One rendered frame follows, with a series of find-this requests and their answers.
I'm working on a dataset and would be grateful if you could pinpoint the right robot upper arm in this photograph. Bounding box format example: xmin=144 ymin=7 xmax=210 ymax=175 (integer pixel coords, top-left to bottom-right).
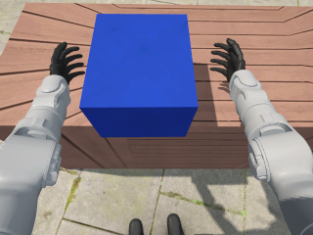
xmin=247 ymin=131 xmax=313 ymax=235

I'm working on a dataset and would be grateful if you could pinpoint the left robot upper arm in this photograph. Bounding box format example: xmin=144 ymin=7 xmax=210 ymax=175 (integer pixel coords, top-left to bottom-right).
xmin=0 ymin=134 xmax=62 ymax=235

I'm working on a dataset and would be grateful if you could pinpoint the carton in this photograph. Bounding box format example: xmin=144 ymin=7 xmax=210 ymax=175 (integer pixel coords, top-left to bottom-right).
xmin=79 ymin=14 xmax=199 ymax=138

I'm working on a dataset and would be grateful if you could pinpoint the left robot foot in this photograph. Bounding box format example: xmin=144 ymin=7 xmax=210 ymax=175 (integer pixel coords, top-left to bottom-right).
xmin=128 ymin=218 xmax=143 ymax=235

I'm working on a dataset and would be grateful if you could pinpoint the robot right hand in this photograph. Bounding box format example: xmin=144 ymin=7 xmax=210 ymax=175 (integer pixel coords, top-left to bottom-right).
xmin=210 ymin=38 xmax=246 ymax=82

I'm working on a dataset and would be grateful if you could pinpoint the robot foot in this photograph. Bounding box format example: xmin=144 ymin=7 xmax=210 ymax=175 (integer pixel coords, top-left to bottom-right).
xmin=166 ymin=213 xmax=182 ymax=235
xmin=128 ymin=218 xmax=143 ymax=235

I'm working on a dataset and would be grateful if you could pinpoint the right robot forearm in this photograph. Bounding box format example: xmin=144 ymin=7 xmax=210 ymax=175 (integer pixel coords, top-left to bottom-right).
xmin=228 ymin=70 xmax=313 ymax=172

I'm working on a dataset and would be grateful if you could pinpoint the left robot forearm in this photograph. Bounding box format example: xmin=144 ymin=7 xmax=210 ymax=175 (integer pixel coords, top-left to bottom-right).
xmin=0 ymin=74 xmax=71 ymax=156

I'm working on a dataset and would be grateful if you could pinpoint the robot left hand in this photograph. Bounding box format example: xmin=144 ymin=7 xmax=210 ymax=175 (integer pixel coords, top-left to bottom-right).
xmin=49 ymin=42 xmax=85 ymax=85

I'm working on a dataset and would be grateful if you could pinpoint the right robot foot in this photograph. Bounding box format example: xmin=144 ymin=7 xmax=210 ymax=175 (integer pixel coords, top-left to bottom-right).
xmin=166 ymin=213 xmax=182 ymax=235

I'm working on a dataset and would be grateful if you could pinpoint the pedestal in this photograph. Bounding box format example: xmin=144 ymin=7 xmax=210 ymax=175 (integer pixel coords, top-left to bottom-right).
xmin=0 ymin=2 xmax=313 ymax=169

